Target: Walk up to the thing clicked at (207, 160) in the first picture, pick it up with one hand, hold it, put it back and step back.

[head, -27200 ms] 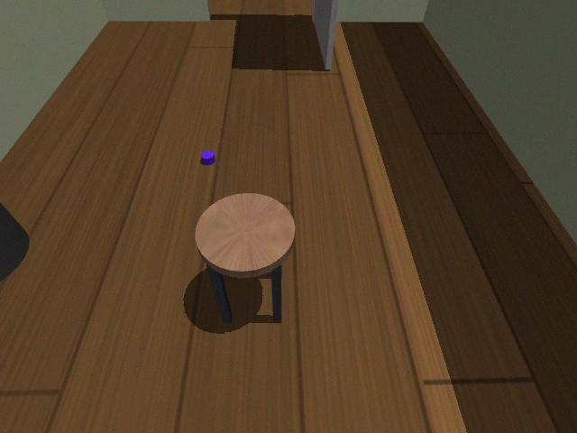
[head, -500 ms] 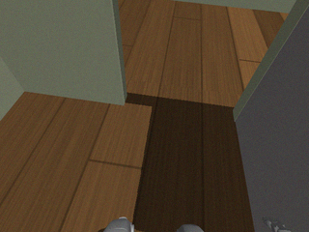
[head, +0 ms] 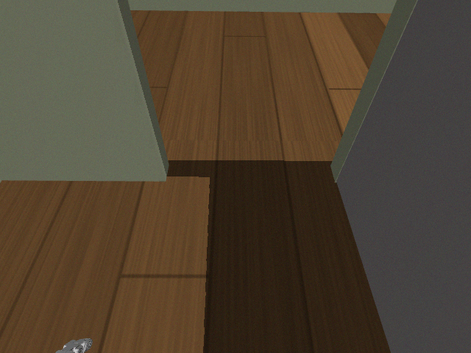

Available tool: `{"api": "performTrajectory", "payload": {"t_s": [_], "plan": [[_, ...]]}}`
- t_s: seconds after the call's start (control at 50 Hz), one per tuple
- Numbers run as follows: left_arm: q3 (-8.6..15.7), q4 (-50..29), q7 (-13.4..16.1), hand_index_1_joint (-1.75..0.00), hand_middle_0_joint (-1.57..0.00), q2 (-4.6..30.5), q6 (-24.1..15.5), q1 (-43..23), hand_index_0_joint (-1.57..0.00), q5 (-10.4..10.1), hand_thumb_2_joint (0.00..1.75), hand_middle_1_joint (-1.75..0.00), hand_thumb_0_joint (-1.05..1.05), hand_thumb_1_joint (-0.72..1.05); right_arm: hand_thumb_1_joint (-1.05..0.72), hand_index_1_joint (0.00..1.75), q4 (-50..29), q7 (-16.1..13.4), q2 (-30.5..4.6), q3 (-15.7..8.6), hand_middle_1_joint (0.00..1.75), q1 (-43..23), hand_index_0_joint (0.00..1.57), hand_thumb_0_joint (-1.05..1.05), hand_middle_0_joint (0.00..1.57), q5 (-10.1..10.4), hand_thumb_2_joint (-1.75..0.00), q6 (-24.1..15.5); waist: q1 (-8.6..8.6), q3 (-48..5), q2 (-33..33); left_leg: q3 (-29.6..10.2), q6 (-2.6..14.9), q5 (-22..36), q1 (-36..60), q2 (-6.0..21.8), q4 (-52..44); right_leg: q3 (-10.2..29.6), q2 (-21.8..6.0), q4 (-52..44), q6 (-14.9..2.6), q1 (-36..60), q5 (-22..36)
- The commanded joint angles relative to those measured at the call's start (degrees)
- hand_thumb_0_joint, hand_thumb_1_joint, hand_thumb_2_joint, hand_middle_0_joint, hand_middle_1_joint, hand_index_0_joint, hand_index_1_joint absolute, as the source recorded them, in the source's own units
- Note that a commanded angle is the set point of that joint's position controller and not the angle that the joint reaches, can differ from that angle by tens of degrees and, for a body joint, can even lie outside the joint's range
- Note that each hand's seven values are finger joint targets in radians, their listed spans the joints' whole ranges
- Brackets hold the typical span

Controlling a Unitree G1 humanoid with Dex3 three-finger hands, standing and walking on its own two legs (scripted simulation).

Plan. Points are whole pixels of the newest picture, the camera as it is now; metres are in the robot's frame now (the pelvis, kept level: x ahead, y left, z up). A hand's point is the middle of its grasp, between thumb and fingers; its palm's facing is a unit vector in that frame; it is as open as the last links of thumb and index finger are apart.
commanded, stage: walk up
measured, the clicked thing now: out of the picture -0.85 +0.15 -0.73
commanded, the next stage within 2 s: stand in 0.64 s
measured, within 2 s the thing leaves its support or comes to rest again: neither
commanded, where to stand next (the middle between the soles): +0.07 -0.01 m, yaw +3 degrees
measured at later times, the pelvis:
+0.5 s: pelvis +0.01 -0.02 +0.02, yaw +0 degrees
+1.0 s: pelvis +0.03 -0.01 +0.03, yaw +1 degrees
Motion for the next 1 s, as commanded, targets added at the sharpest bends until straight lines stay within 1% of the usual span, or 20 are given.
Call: {"api": "performTrajectory", "payload": {"t_s": [0.0,0.04,0.08,0.1,0.18,0.2,0.28,0.3,0.34,0.38,0.4,0.6,0.62,0.64,0.66,0.72,0.78,0.82,0.92,0.98], "plan": [[3.02,-0.61,0.85,-0.30,-0.20,12.19,-1.39,-0.95,-0.20,-0.48,0.90,-0.30,0.00,0.90,-0.90,0.30,-2.04,-0.84,-14.34,-3.08,0.30,-4.55,0.20,0.00,0.20,0.07,-0.90,-1.96,1.72,-5.01,1.69,-10.80,1.74,3.65,0.30,9.11,-14.56,6.35,-4.61,-6.97,-4.26,5.87,11.88],[2.76,0.24,0.78,-0.30,-0.20,11.95,-1.26,-2.31,-0.20,-0.68,0.90,-0.30,0.00,0.90,-0.90,0.30,-0.90,-0.96,-13.89,-2.94,0.30,-5.40,0.20,0.00,0.20,0.16,-0.90,-1.82,1.33,-4.88,2.36,-9.23,0.88,1.80,2.41,7.77,-15.35,6.62,-4.93,-8.27,-4.28,5.16,13.53],[2.44,1.48,0.86,-0.30,-0.20,11.71,-1.25,-2.87,-0.20,-0.57,0.90,-0.30,0.00,0.90,-0.90,0.30,-0.03,-0.92,-13.48,-2.91,0.30,-6.54,0.20,0.00,0.20,0.19,-0.90,-1.66,1.27,-5.51,1.79,-8.84,1.08,1.97,4.56,7.65,-15.70,6.69,-5.10,-9.98,-3.89,5.11,14.26],[2.40,1.78,0.86,-0.30,-0.20,11.73,-1.23,-4.10,-0.20,-0.51,0.90,-0.30,0.00,0.90,-0.90,0.30,0.52,-0.91,-13.11,-2.81,0.30,-6.37,0.20,0.00,0.20,0.18,-0.90,-1.55,0.87,-4.99,0.78,-8.79,0.91,1.28,4.51,7.36,-16.44,7.04,-5.08,-10.92,-3.71,4.83,13.33],[2.18,3.68,0.92,-0.30,-0.20,11.65,-1.18,-5.30,-0.20,-0.32,0.90,-0.30,0.00,0.90,-0.90,0.30,2.14,-0.78,-12.34,-2.66,0.30,-8.25,0.20,0.00,0.20,0.34,-0.90,-0.94,0.96,-3.57,-0.56,-8.06,0.51,-1.94,6.76,6.38,-17.34,8.99,-5.95,-16.00,-3.56,2.72,8.41],[2.09,3.94,0.93,-0.30,-0.20,11.83,-1.22,-5.85,-0.20,-0.10,0.90,-0.30,0.00,0.90,-0.90,0.30,2.46,-0.72,-12.21,-2.70,0.30,-8.51,0.20,0.00,0.20,0.32,-0.90,-0.78,0.72,-3.23,-1.40,-8.06,0.36,-1.87,7.64,5.92,-17.42,9.74,-6.17,-17.76,-3.56,1.85,6.64],[1.95,5.18,1.03,-0.30,-0.20,11.64,-1.55,-6.98,-0.20,0.11,0.90,-0.30,0.00,0.90,-0.90,0.30,4.23,-0.44,-11.65,-2.60,0.30,-8.31,0.20,0.00,0.20,0.12,-0.90,-0.67,0.27,-4.65,-2.54,-7.67,-0.25,2.40,12.18,4.90,-17.34,11.43,-6.98,-22.03,-3.22,0.96,5.60],[1.96,5.43,1.05,-0.30,-0.20,11.44,-1.60,-7.44,-0.20,0.10,0.90,-0.30,0.00,0.90,-0.90,0.30,4.84,-0.43,-11.71,-2.63,0.30,-8.12,0.20,0.00,0.20,0.04,-0.90,-0.71,-0.10,-5.52,-2.16,-7.77,-0.37,3.68,12.96,5.19,-17.80,11.27,-7.20,-22.38,-3.21,1.80,6.86],[1.85,6.22,1.03,-0.30,-0.20,10.98,-1.64,-7.04,-0.20,0.01,0.90,-0.30,0.00,0.90,-0.90,0.30,5.42,-0.48,-12.02,-2.67,0.30,-8.59,0.20,0.00,0.20,0.09,-0.90,-0.94,0.10,-7.12,-1.34,-8.04,-0.36,5.71,14.44,5.74,-19.07,9.95,-7.01,-21.53,-2.92,3.63,12.39],[2.15,6.94,1.11,-0.30,-0.20,11.02,-1.51,-6.92,-0.20,-0.04,0.90,-0.30,0.00,0.90,-0.90,0.30,5.74,-0.56,-12.02,-2.84,0.30,-9.14,0.20,0.00,0.20,0.15,-0.90,-0.87,0.32,-6.34,-1.48,-7.73,-0.30,5.73,13.28,6.12,-19.80,8.27,-6.20,-21.12,-2.54,4.81,12.58],[2.02,7.08,1.08,-0.30,-0.20,10.66,-1.55,-6.86,-0.20,-0.11,0.90,-0.30,0.00,0.90,-0.90,0.30,6.10,-0.59,-11.81,-2.60,0.30,-9.16,0.20,0.00,0.20,0.03,-0.90,-0.93,0.47,-6.70,-1.61,-7.77,-0.35,6.34,13.47,6.22,-20.07,8.72,-6.64,-21.49,-2.41,5.22,13.91],[2.36,7.84,1.13,-0.30,-0.20,10.75,-1.06,-6.50,-0.20,-0.02,0.90,-0.30,0.00,0.90,-0.90,0.30,6.73,-0.80,-11.72,-3.13,0.30,-10.03,0.20,0.00,0.20,-0.01,-0.90,-0.71,0.58,-5.82,-0.42,-7.73,-0.28,6.59,14.04,6.55,-21.19,7.47,-5.85,-21.53,-2.16,5.00,12.86],[1.57,8.00,1.16,-0.30,-0.20,10.30,-1.70,-6.87,-0.20,-0.13,0.90,-0.30,0.00,0.90,-0.90,0.30,7.02,-0.74,-10.58,-2.66,0.30,-10.29,0.20,0.00,0.20,-0.22,-0.90,-0.36,-0.13,-6.78,1.11,-8.46,-1.32,8.27,14.25,6.63,-22.20,7.64,-7.25,-22.64,-1.87,5.91,14.12],[1.57,7.87,1.26,-0.30,-0.20,10.22,-1.90,-7.42,-0.20,-0.19,0.90,-0.30,0.00,0.90,-0.90,0.30,7.00,-0.73,-10.42,-2.57,0.30,-10.63,0.20,0.00,0.20,-0.31,-0.90,-0.27,-0.01,-5.96,0.81,-8.54,-1.47,8.15,13.31,6.56,-22.50,7.52,-7.06,-22.61,-1.70,6.42,14.08],[1.68,8.05,1.31,-0.30,-0.20,10.44,-2.03,-7.26,-0.20,-0.13,0.90,-0.30,0.00,0.90,-0.90,0.30,7.21,-0.79,-10.83,-2.70,0.30,-10.44,0.20,0.00,0.20,-0.35,-0.90,-0.25,-0.05,-7.20,0.96,-8.34,-1.31,9.31,14.61,6.72,-22.35,7.61,-7.38,-22.46,-1.71,7.09,16.02],[1.59,8.41,1.51,-0.30,-0.20,10.63,-2.18,-7.19,-0.20,-0.27,0.90,-0.30,0.00,0.90,-0.90,0.30,7.63,-0.73,-10.52,-2.60,0.30,-9.79,0.20,0.00,0.20,-0.20,-0.90,-0.41,-0.22,-8.25,0.10,-8.58,-1.51,14.27,15.35,6.88,-22.88,6.28,-7.40,-21.42,-1.43,9.03,20.20],[1.46,8.42,1.65,-0.30,-0.20,10.49,-2.24,-7.42,-0.20,-0.29,0.90,-0.30,0.00,0.90,-0.90,0.30,8.10,-0.81,-10.33,-2.55,0.30,-9.58,0.20,0.00,0.20,-0.30,-0.90,-0.28,-0.16,-7.63,-0.99,-8.58,-1.58,14.18,15.35,6.88,-23.00,5.78,-7.44,-21.81,-1.18,8.79,19.45],[1.41,8.40,1.68,-0.30,-0.20,10.07,-2.21,-7.37,-0.20,-0.30,0.90,-0.30,0.00,0.90,-0.90,0.30,8.18,-0.87,-10.73,-2.64,0.30,-9.77,0.20,0.00,0.20,-0.38,-0.90,-0.26,-0.09,-8.16,-0.05,-8.55,-1.43,15.72,15.98,6.99,-22.64,5.98,-7.74,-21.80,-1.19,9.29,20.99],[1.32,8.54,1.74,-0.30,-0.20,9.72,-2.11,-7.45,-0.20,-0.33,0.90,-0.30,0.00,0.90,-0.90,0.30,8.36,-0.89,-10.44,-2.47,0.30,-10.12,0.20,0.00,0.20,-0.40,-0.90,-0.29,0.18,-6.78,0.15,-8.62,-1.71,13.28,14.97,6.85,-23.56,5.51,-7.76,-22.62,-0.81,9.29,18.66],[1.50,8.32,1.89,-0.30,-0.20,10.24,-2.14,-7.83,-0.20,-0.11,0.90,-0.30,0.00,0.90,-0.90,0.30,8.32,-0.92,-9.94,-2.54,0.30,-10.13,0.20,0.00,0.20,-0.46,-0.90,-0.20,0.09,-7.44,-1.10,-8.96,-1.67,15.37,15.68,7.06,-23.62,5.03,-7.78,-22.33,-0.85,9.41,19.72]]}}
